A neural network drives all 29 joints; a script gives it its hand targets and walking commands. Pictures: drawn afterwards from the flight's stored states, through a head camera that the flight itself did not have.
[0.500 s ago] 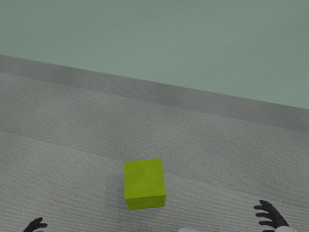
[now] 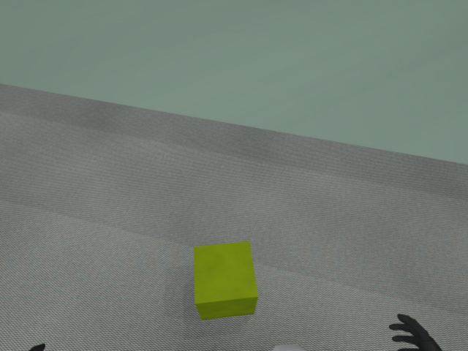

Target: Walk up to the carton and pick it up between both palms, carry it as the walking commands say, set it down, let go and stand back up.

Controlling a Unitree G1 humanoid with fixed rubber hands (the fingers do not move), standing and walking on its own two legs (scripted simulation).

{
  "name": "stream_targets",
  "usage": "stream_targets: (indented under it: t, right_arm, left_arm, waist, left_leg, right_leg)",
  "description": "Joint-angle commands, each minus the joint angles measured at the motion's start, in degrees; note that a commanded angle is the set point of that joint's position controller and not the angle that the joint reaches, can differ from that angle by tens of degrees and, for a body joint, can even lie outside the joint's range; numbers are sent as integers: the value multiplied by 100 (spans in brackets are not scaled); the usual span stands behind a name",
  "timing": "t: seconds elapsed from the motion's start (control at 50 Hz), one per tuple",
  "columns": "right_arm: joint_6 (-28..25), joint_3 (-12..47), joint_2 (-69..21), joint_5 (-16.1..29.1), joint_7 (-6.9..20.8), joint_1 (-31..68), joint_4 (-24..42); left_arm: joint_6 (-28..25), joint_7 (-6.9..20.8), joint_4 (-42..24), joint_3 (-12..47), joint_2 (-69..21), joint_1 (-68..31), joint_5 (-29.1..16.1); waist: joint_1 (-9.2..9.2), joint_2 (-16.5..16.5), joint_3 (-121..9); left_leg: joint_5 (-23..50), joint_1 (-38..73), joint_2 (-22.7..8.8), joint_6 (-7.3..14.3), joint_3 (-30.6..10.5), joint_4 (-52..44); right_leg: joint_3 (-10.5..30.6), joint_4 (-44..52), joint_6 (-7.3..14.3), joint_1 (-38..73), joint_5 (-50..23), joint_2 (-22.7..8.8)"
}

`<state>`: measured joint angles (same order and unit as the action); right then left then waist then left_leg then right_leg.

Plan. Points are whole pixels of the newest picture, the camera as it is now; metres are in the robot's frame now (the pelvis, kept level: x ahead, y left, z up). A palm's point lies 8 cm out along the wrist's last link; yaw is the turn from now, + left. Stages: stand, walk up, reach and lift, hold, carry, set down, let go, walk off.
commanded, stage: walk up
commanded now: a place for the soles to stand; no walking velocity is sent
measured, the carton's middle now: (225, 281) +0.42 +0.03 -0.64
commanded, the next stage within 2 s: reach and lift in 1.76 s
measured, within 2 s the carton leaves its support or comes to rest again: neither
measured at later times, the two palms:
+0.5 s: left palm out of the picture +0.13 +0.36 -0.09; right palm (402, 344) +0.13 -0.29 -0.10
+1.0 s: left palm out of the picture +0.12 +0.36 -0.09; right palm (394, 313) +0.17 -0.29 -0.08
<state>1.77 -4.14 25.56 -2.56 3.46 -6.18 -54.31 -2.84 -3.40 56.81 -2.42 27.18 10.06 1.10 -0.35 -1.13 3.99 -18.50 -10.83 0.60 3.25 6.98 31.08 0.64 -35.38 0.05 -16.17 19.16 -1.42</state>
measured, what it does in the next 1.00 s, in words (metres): stands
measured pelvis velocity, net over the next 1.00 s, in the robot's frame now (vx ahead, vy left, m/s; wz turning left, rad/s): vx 0.02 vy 0.03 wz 0.06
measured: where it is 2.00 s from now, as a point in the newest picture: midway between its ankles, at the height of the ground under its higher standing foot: outside the picture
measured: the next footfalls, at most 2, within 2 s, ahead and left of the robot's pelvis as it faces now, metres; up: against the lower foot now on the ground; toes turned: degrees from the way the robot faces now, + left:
none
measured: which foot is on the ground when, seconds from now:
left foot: down 0.00-1.00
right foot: down 0.00-1.00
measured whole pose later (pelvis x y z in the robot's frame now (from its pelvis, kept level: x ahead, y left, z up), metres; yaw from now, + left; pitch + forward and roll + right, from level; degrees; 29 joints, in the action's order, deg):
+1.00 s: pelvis +0.02 +0.03 +0.01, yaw +3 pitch -1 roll +0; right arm -1.2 -1.1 24.4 -0.1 -0.4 -1.0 -59.5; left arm 0.0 0.6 61.3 -1.9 23.7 1.0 0.1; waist 0.8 -0.4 3.8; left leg -13.9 -8.5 -0.5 -0.8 -2.0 23.6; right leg -5.5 -22.9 -0.9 -10.6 10.9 -3.1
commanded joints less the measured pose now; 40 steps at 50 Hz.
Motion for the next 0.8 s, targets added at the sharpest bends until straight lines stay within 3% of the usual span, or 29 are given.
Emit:
stream_targets:
  t: [0.0, 0.02, 0.06, 0.08, 0.12, 0.14, 0.16, 0.18, 0.2, 0.22, 0.24, 0.28, 0.3, 0.32, 0.34, 0.36, 0.38, 0.42, 0.46, 0.52, 0.78]
  right_arm:
    - [-108, -259, 1189, 15, -65, -119, 417]
    - [-112, -246, 1149, 38, -125, -134, 454]
    - [-117, -234, 1124, 65, -195, -235, 523]
    - [-110, -235, 1128, 85, -205, -225, 561]
    - [-75, -200, 1100, 165, -199, -94, 642]
    - [-72, -140, 981, 216, -196, -68, 678]
    - [-99, -64, 821, 265, -190, 12, 764]
    - [-76, -48, 695, 263, -192, -131, 778]
    - [4, -106, 823, 240, -235, -49, 751]
    - [37, -89, 779, 209, -246, -214, 718]
    - [38, -98, 770, 217, -256, -366, 670]
    - [-54, -144, 806, 249, -272, -623, 502]
    - [-113, -141, 738, 229, -265, -768, 351]
    - [-188, -148, 753, 173, -279, -818, 253]
    - [-272, -178, 968, 104, -316, -705, 260]
    - [-363, -167, 1280, 117, -329, -301, 395]
    - [-377, -117, 1318, 175, -302, -26, 372]
    - [-371, 30, 1055, 204, -302, 163, 232]
    - [-401, 75, 1010, 215, -335, 159, 88]
    - [-418, 119, 1008, 244, -364, 173, -52]
    - [-382, 160, 952, 250, -386, 601, -335]
  left_arm:
    - [-38, -45, -444, -119, 826, -419, -87]
    - [-45, -35, -426, -141, 839, -282, -123]
    - [-87, 5, -449, -161, 778, -108, -107]
    - [-95, 22, -439, -173, 742, -68, -78]
    - [-95, 34, -398, -173, 641, 81, -55]
    - [-111, 21, -408, -181, 690, 139, -18]
    - [-151, -8, -399, -232, 905, 342, 54]
    - [-181, -11, -454, -321, 1321, 369, 43]
    - [-162, 3, -465, -346, 1384, 285, 7]
    - [-155, 6, -588, -324, 1298, 116, 27]
    - [-143, 2, -706, -283, 1171, -110, 17]
    - [-113, 61, -769, -235, 1022, -442, 56]
    - [-72, 117, -780, -200, 964, -663, 48]
    - [-12, 175, -752, -169, 870, -676, 21]
    - [29, 223, -753, -129, 682, -596, -24]
    - [87, 269, -721, -100, 518, -435, -80]
    - [149, 280, -556, -137, 601, -574, -60]
    - [110, 318, -387, -148, 637, -711, -53]
    - [63, 332, -260, -119, 787, -837, -68]
    - [82, 338, -60, -78, 730, -933, -106]
    - [131, 365, 302, -68, 655, -1168, -70]
  waist:
    - [-324, -562, -60]
    - [-219, -504, 13]
    - [-147, -631, -134]
    - [-125, -631, -232]
    - [28, -535, -344]
    - [135, -338, -394]
    - [310, 40, -569]
    - [271, 579, -760]
    - [261, 653, -596]
    - [180, 800, -527]
    - [67, 754, -460]
    - [-101, 846, -412]
    - [-214, 846, -467]
    - [-251, 771, -482]
    - [-143, 404, -498]
    - [109, -206, -465]
    - [125, -245, -332]
    - [161, -2, -287]
    - [89, -172, -380]
    - [83, -224, -667]
    - [72, -11, -699]
  left_leg:
    - [1219, 630, -1826, 956, -2062, -1499]
    - [1824, 661, -1768, 999, -1838, -1293]
    - [2885, 877, -1585, 869, -1482, -925]
    - [3164, 853, -1475, 772, -1351, -768]
    - [2940, 389, -1304, 506, -1146, -520]
    - [2719, -83, -1260, 278, -1070, -397]
    - [2567, -710, -1068, 10, -918, 103]
    - [965, -799, -402, -369, -720, 869]
    - [-1359, -767, -158, -336, -1006, 1470]
    - [-1712, -836, -184, -270, -1249, 1926]
    - [-1630, -854, -218, -220, -1294, 1990]
    - [-1068, -539, -263, -195, -985, 1041]
    - [-543, -61, -179, -199, -675, 249]
    - [333, 326, -149, -205, -712, -467]
    - [754, 488, -521, -155, -1374, -729]
    - [888, 109, -1373, 144, -2624, -1070]
    - [697, -556, -1478, 412, -2501, -979]
    - [605, -983, -1025, 90, -1857, -896]
    - [1194, -643, -749, -124, -1497, -755]
    - [1874, -178, -801, -100, -1437, -699]
    - [2014, 133, -750, -166, -1360, -1030]
  right_leg:
    - [-100, -1163, 78, -1112, 1213, 158]
    - [-69, -1139, 97, -1095, 1154, 28]
    - [-303, -602, 132, -855, 728, -59]
    - [-431, -298, 129, -558, 437, 36]
    - [-536, 607, 171, 293, -587, 154]
    - [-286, 1072, 254, 903, -1180, -21]
    - [482, 1262, 505, 1614, -1542, -654]
    - [1856, 1350, 1279, 1386, -2063, -1796]
    - [2050, 1377, 1772, 950, -2425, -2229]
    - [1967, 1317, 1848, 773, -2546, -2259]
    - [1611, 1201, 1702, 662, -2553, -2063]
    - [911, 1100, 1206, 395, -2447, -1640]
    - [523, 868, 966, 168, -2218, -1320]
    - [263, 622, 711, -109, -1802, -1065]
    - [37, 291, 391, -371, -1339, -785]
    - [-217, 66, 22, -479, -236, -285]
    - [-112, 229, 43, 192, 390, -208]
    - [5, 786, 192, 843, -161, -379]
    - [149, 878, 287, 845, -1185, -604]
    - [-11, 907, 243, 896, -1647, -583]
    - [-82, 1465, 144, 1105, -1734, -695]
